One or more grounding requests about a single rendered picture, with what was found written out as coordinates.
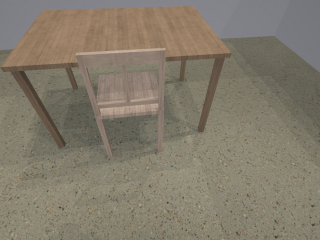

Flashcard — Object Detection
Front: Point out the chair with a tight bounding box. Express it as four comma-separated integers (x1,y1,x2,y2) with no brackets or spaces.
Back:
75,48,166,158

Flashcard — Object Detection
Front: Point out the table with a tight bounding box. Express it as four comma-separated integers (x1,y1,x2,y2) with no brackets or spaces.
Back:
0,6,232,148

